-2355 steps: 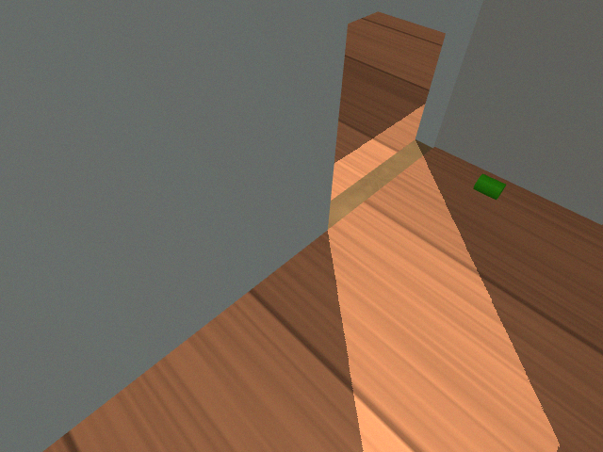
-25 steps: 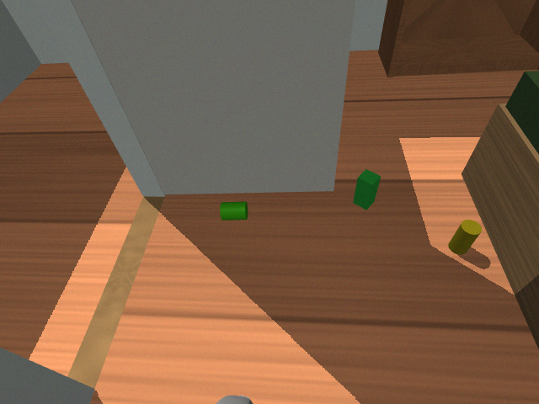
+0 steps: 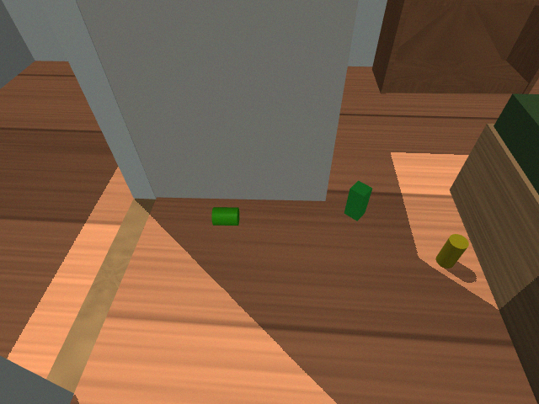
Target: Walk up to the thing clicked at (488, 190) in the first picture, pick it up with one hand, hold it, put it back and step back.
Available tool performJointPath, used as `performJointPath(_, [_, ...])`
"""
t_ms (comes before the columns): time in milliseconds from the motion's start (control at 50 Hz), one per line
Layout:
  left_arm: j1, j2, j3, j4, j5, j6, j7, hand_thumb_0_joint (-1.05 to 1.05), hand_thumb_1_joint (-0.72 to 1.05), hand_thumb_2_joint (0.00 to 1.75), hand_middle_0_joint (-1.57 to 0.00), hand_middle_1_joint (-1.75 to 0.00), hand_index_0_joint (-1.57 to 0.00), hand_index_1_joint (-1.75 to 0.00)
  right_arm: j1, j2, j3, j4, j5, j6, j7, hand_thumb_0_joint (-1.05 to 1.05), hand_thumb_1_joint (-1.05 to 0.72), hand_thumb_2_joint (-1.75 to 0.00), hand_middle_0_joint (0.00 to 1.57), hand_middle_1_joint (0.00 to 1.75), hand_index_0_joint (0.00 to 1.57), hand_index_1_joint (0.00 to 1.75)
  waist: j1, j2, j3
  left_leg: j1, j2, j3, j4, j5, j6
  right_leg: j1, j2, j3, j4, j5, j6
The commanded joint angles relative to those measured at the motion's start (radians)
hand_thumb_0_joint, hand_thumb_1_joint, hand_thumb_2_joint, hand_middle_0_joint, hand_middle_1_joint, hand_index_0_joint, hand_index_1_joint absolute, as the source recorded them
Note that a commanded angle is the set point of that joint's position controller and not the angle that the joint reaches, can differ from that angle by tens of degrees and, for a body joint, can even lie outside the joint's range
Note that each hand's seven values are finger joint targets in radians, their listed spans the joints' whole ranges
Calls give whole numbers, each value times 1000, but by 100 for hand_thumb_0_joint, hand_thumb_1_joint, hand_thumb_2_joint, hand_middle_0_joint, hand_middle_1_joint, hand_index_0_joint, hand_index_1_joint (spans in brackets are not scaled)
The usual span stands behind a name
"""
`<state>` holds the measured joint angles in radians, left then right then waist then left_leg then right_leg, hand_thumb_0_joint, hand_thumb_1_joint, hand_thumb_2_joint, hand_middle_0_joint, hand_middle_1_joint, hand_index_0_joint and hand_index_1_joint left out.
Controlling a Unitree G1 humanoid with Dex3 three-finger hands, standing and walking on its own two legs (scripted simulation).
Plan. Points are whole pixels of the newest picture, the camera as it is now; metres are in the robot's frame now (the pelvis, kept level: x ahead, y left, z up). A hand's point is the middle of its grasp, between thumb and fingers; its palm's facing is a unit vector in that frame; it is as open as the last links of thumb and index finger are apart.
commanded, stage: step back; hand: left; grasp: from above
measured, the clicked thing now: (225, 216) +1.04 +0.24 -0.71
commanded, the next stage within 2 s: stand in 0.42 s
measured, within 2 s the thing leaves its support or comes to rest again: neither
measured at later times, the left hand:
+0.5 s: hand out of the picture +0.13 +0.31 -0.14, palm faces +0.05 -0.93 -0.37, open 7.3 cm
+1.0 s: hand out of the picture +0.10 +0.28 -0.13, palm faces +0.02 -0.93 -0.36, open 7.3 cm
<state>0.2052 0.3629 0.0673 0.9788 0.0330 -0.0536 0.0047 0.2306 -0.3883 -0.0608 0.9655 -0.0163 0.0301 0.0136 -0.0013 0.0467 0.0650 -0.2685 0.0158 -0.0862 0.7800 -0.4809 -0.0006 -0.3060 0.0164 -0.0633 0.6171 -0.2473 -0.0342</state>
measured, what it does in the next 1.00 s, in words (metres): steps on the spot: left foot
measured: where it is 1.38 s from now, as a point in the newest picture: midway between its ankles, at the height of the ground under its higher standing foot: outside the picture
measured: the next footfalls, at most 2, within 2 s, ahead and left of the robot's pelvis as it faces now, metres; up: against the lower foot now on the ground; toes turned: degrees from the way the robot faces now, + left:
left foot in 0.24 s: +0.07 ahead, +0.17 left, +0.00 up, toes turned +1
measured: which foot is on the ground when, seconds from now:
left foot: up 0.00-0.22, down 0.24-1.00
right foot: down 0.00-1.00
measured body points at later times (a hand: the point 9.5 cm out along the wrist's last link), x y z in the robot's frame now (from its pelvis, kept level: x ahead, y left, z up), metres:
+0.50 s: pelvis +0.05 +0.04 +0.01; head +0.07 +0.05 +0.46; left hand +0.12 +0.36 -0.12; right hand +0.14 -0.25 -0.12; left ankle +0.03 +0.17 -0.72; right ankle +0.05 -0.10 -0.72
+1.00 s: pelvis +0.03 +0.02 +0.02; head +0.03 +0.01 +0.47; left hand +0.10 +0.33 -0.10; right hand +0.13 -0.28 -0.11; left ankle +0.03 +0.17 -0.72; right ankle +0.05 -0.10 -0.72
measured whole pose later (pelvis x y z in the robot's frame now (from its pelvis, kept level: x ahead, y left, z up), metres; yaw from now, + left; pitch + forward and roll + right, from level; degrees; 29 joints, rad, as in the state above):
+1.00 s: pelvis +0.03 +0.02 +0.02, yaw +1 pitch -3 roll +0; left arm 0.09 0.36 0.00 1.16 0.01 -0.02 -0.01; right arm 0.08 -0.35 -0.01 1.13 0.00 -0.01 0.02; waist 0.01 0.01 0.07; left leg -0.11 0.04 -0.02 0.34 -0.18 -0.04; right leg -0.14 -0.03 -0.04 0.35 -0.16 0.01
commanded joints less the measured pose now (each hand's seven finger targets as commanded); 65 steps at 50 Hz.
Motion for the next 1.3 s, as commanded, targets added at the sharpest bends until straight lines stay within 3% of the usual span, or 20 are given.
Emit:
performJointPath(0, [-87, 290, 66, -95, 3, -22, 22, 0, 90, 90, -20, -30, -20, -30, 9, -189, -40, -46, 0, -19, -13, 0, -90, -90, 20, 30, 20, 30, 9, -88, 52, -131, 19, -72, 140, -67, 13, -57, -371, 498, -374, -370, -191])
performJointPath(40, [-72, 274, 61, -72, -1, -23, 21, 0, 90, 90, -20, -30, -20, -30, 22, -175, -36, -23, -3, -20, -10, 0, -90, -90, 20, 30, 20, 30, 16, -132, 24, -149, 4, -63, 138, -4, 15, -8, -296, 379, -348, -292, -134])
performJointPath(120, [-65, 288, 66, -62, 0, -21, 18, 0, 90, 90, -20, -30, -20, -30, 14, -169, -30, -20, -11, -26, -9, 0, -90, -90, 20, 30, 20, 30, 28, -204, -30, -123, 16, 7, -10, -4, -3, 59, -297, 307, -278, -67, -138])
performJointPath(160, [-109, 283, 63, -69, -6, -15, 16, 0, 90, 90, -20, -30, -20, -30, 29, -168, -32, -3, -13, -33, -7, 0, -90, -90, 20, 30, 20, 30, 10, -217, -63, -53, 14, 69, -114, 28, -4, 58, -290, 248, -225, 26, -136])
performJointPath(200, [-123, 254, 48, -74, -17, -3, 16, 0, 90, 90, -20, -30, -20, -30, 47, -164, -39, 18, -18, -43, -12, 0, -90, -90, 20, 30, 20, 30, -12, -175, -90, 66, -24, 106, -321, 199, 5, 30, -234, 175, -105, 138, -91])
performJointPath(220, [-113, 220, 35, -75, -21, 0, 16, 0, 90, 90, -20, -30, -20, -30, 40, -180, -47, 19, -26, -48, -18, 0, -90, -90, 20, 30, 20, 30, -15, -124, -112, 116, 15, 42, -344, 308, 21, 0, -205, 140, -30, 226, -51])
performJointPath(240, [-100, 183, 22, -83, -30, 3, 16, 0, 90, 90, -20, -30, -20, -30, 20, -222, -54, 6, -33, -55, -24, 0, -90, -90, 20, 30, 20, 30, -6, -11, -139, 133, 138, -125, -380, 414, 66, -38, -135, 89, 77, 202, -8])
performJointPath(260, [-106, 159, 14, -70, -43, 11, 15, 0, 90, 90, -20, -30, -20, -30, -70, -255, -48, -20, -25, -59, -24, 0, -90, -90, 20, 30, 20, 30, 23, 61, -106, 57, 228, -235, -411, 364, 128, -45, -39, 20, 81, -17, 24])
performJointPath(280, [-107, 197, 25, -39, -41, 16, 18, 0, 90, 90, -20, -30, -20, -30, -117, -271, -44, -24, -14, -56, -18, 0, -90, -90, 20, 30, 20, 30, 25, 75, -87, -48, 249, -224, -392, 296, 184, 57, -35, 33, 66, -208, 18])
performJointPath(320, [-84, 200, 17, -16, -31, 5, 17, 0, 90, 90, -20, -30, -20, -30, -154, -208, -26, -12, -9, -48, -13, 0, -90, -90, 20, 30, 20, 30, 51, 24, -81, -49, 173, -92, -329, 376, 114, 134, -69, 55, -95, -52, 6])
performJointPath(360, [-67, 243, 27, -5, -32, -7, 21, 0, 90, 90, -20, -30, -20, -30, -127, -183, -20, -6, 0, -50, -22, 0, -90, -90, 20, 30, 20, 30, 30, -15, -140, -8, 91, 5, -229, 557, 47, 195, -144, 138, -71, 327, -19])
performJointPath(380, [-71, 250, 28, -4, -36, -7, 23, 0, 90, 90, -20, -30, -20, -30, -103, -183, -23, 9, 3, -48, -25, 0, -90, -90, 20, 30, 20, 30, 17, -4, -169, 33, 83, 12, -224, 574, 35, 188, -168, 159, -64, 359, -34])
performJointPath(400, [-90, 199, 2, 22, -32, 4, 14, 0, 90, 90, -20, -30, -20, -30, -46, -190, -10, 31, 11, -69, -27, 0, -90, -90, 20, 30, 20, 30, -5, -10, -146, 64, 117, -51, -336, 627, 43, 176, -132, 107, -31, 367, -17])
performJointPath(440, [-109, 176, -12, 18, -42, 15, 7, 0, 90, 90, -20, -30, -20, -30, -107, -231, -15, 39, 4, -85, -27, 0, -90, -90, 20, 30, 20, 30, 14, 37, -123, 127, 154, -69, -337, 785, 64, 144, -102, 91, -71, 278, 10])
performJointPath(540, [-138, 206, -19, 48, -35, 21, 6, 0, 90, 90, -20, -30, -20, -30, -139, -189, 0, 49, 12, -75, -29, 0, -90, -90, 20, 30, 20, 30, 3, 10, -139, 157, 125, -17, -361, 743, 31, 212, -122, 102, -142, 363, 8])
performJointPath(580, [-135, 203, -25, 61, -32, 21, 5, 0, 90, 90, -20, -30, -20, -30, -175, -188, 0, 49, 16, -70, -29, 0, -90, -90, 20, 30, 20, 30, 5, 3, -140, 164, 118, -10, -382, 645, 30, 221, -130, 107, -185, 356, 16])
performJointPath(700, [-174, 207, -29, 87, -27, 20, 2, 0, 90, 90, -20, -30, -20, -30, -210, -172, 9, 66, 13, -62, -21, 0, -90, -90, 20, 30, 20, 30, 1, -23, -91, 134, 109, 1, -465, 442, 20, 224, -143, 122, -271, 232, 21])
performJointPath(800, [-176, 202, -31, 103, -24, 13, -2, 0, 90, 90, -20, -30, -20, -30, -229, -173, 9, 79, 12, -62, -14, 0, -90, -90, 20, 30, 20, 30, 7, -32, -72, 138, 107, 0, -495, 374, 12, 205, -147, 126, -317, 165, 24])
performJointPath(1040, [-173, 216, -25, 115, -24, 12, -4, 0, 90, 90, -20, -30, -20, -30, -197, -171, 15, 108, 7, -65, -9, 0, -90, -90, 20, 30, 20, 30, 5, -55, -92, 150, 111, -4, -512, 341, 1, 191, -152, 136, -341, 120, 17])
performJointPath(1280, [-167, 226, -23, 112, -23, 19, -5, 0, 90, 90, -20, -30, -20, -30, -133, -165, 22, 127, 2, -55, -8, 0, -90, -90, 20, 30, 20, 30, -3, -61, -46, 97, 106, 1, -505, 252, 7, 147, -151, 160, -372, -37, 16])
